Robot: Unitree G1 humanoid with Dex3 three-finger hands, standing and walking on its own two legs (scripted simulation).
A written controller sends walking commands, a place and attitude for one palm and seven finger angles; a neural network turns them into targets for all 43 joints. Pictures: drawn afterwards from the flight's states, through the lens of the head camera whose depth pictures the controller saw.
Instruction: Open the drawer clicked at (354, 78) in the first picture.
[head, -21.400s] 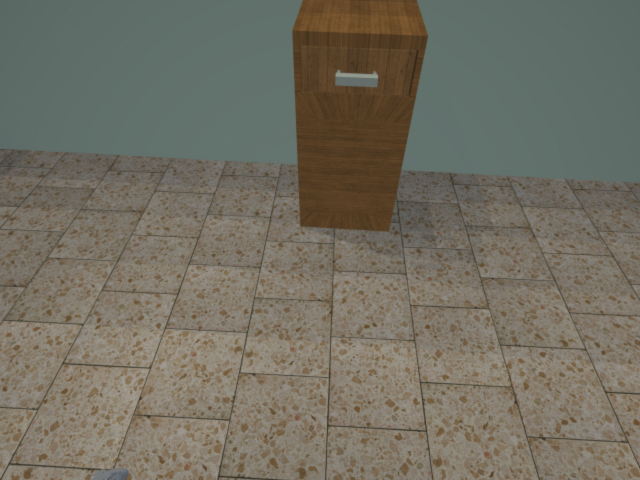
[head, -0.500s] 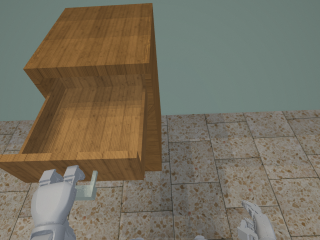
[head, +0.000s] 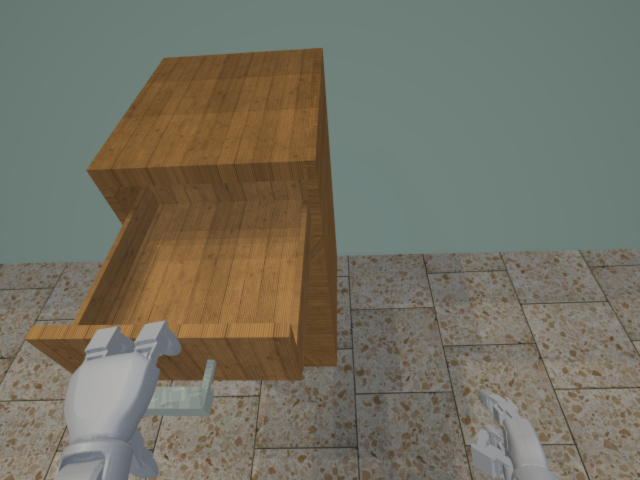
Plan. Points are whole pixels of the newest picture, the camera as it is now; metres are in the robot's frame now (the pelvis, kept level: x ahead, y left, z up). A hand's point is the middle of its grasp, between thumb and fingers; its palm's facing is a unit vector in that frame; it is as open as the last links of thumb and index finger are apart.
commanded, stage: lift the hand off the handle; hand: left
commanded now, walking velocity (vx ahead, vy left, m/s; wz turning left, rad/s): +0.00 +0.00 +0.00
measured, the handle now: (166, 383) +0.23 +0.25 -0.03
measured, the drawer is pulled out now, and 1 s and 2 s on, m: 0.30 0.30 0.30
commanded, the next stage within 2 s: draw the hand back to the body in 0.68 s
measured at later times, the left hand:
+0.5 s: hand (99, 373) +0.19 +0.25 +0.10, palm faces +0.08 -0.09 -0.99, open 13.8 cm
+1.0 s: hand (76, 365) +0.19 +0.27 +0.12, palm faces +0.09 -0.10 -0.99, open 13.8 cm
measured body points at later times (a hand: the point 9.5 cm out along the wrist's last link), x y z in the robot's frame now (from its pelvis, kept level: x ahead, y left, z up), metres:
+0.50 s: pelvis +0.01 +0.01 +0.02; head +0.01 -0.03 +0.47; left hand +0.18 +0.26 +0.16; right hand +0.23 -0.20 -0.07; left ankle -0.03 +0.12 -0.71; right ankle +0.01 -0.09 -0.71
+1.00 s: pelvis +0.01 +0.02 +0.03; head +0.00 -0.01 +0.48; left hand +0.18 +0.27 +0.18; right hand +0.23 -0.17 -0.06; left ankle -0.03 +0.12 -0.71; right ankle +0.01 -0.09 -0.71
